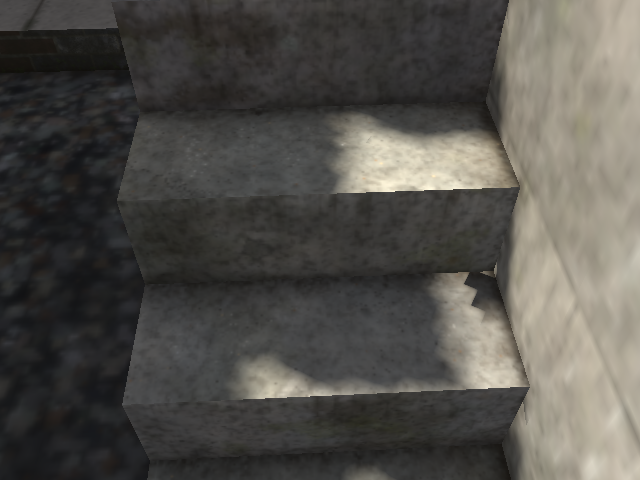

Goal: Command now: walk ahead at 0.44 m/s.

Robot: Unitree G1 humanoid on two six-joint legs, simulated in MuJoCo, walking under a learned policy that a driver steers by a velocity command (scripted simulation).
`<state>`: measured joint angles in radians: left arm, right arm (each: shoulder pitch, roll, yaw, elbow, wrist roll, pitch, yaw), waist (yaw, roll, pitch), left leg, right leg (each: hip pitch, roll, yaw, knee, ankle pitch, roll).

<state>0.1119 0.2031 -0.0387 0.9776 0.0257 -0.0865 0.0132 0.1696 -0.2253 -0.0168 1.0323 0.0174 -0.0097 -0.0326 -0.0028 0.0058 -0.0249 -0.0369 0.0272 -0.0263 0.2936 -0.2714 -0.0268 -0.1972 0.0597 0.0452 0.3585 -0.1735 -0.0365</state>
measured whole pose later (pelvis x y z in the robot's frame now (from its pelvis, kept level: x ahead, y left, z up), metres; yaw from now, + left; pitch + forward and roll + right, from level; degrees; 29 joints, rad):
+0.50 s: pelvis +0.00 +0.00 +0.00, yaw +0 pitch +0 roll +0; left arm 0.04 0.23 -0.05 0.90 0.04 -0.09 -0.01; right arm 0.12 -0.26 -0.01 1.02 0.00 -0.01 -0.03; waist -0.01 0.00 -0.03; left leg 0.00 0.03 -0.04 0.23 -0.24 -0.03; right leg -0.16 0.06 0.04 0.31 -0.16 -0.04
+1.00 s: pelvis +0.00 -0.01 +0.00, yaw +1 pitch +1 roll +0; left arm 0.05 0.25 -0.06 0.91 0.03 -0.11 -0.02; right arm 0.11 -0.28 0.00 0.99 0.00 -0.01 -0.03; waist -0.01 0.01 -0.03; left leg 0.00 0.04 -0.05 0.21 -0.22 -0.04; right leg -0.16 0.07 0.04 0.28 -0.13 -0.04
